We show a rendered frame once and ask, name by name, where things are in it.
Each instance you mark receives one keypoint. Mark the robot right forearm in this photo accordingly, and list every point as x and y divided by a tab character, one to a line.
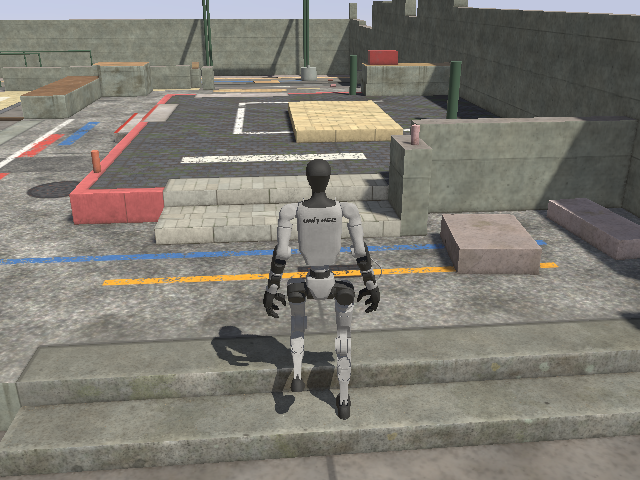
366	270

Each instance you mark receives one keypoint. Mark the robot torso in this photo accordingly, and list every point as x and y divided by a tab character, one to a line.
319	238

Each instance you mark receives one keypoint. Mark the robot right hand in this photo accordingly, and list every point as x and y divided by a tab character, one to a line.
374	298

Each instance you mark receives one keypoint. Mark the robot left hand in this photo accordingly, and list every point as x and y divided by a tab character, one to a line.
269	305

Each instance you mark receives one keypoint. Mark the robot left forearm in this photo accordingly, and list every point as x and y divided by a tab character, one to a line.
276	272

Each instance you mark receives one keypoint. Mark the left robot upper arm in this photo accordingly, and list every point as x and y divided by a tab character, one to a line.
287	213

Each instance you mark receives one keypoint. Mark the right robot upper arm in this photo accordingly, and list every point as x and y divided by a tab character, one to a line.
350	211

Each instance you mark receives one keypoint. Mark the right robot foot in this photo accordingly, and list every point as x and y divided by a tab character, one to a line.
343	410

